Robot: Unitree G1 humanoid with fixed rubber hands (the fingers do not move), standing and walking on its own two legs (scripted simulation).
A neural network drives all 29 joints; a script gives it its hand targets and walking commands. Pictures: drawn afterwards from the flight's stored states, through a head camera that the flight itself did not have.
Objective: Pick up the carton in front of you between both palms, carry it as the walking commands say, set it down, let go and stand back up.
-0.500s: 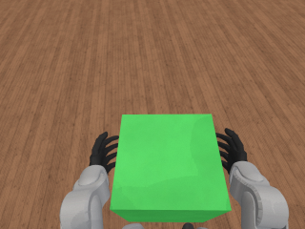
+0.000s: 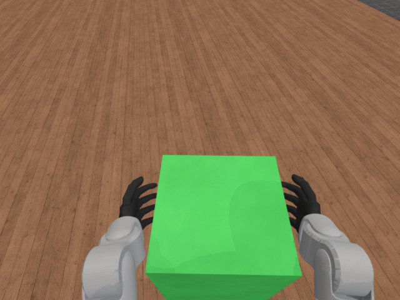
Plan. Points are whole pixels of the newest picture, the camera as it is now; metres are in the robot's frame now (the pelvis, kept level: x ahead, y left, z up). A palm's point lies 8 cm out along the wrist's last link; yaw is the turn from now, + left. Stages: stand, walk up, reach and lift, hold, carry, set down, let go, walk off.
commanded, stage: carry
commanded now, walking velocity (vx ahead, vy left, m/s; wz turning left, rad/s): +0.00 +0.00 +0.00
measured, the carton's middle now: (216, 233) +0.24 +0.00 +0.01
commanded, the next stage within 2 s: hold in 1.16 s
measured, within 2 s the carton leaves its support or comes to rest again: neither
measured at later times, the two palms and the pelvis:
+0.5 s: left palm (134, 230) +0.22 +0.15 +0.07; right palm (305, 229) +0.22 -0.15 +0.07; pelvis -0.02 +0.00 +0.00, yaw +0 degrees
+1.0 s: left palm (143, 230) +0.23 +0.14 +0.03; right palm (299, 230) +0.23 -0.15 +0.03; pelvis -0.05 +0.00 +0.00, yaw +0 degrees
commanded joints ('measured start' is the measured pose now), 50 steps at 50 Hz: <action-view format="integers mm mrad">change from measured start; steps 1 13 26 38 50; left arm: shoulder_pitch -308 -282 -409 -563 -656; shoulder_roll -682 -620 -572 -652 -858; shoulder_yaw -561 -572 -493 -393 -498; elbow -109 -35 196 518 566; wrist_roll -190 -155 -95 -17 -59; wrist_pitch -33 -49 -179 -416 -516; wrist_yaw -36 -85 -168 -260 -321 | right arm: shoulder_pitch -312 -293 -423 -579 -672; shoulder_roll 685 620 567 637 851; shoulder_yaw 562 587 491 402 501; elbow -129 -71 178 491 545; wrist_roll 193 161 90 26 67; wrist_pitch -16 -28 -163 -399 -497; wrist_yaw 31 84 165 260 328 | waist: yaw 1 -2 -1 -5 -6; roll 39 28 28 31 34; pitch -230 -152 -118 -146 -219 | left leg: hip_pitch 206 146 123 120 142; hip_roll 134 125 128 129 129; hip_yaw -110 -108 -115 -118 -115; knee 18 -7 -75 -87 -59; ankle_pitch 753 538 332 267 330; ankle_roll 11 4 6 3 0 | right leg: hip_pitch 36 19 -11 -39 -14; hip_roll -61 -76 -76 -71 -69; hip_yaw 36 47 66 71 71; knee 13 -31 -89 -93 -56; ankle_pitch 530 450 255 183 255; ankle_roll -1 -11 -29 -36 -36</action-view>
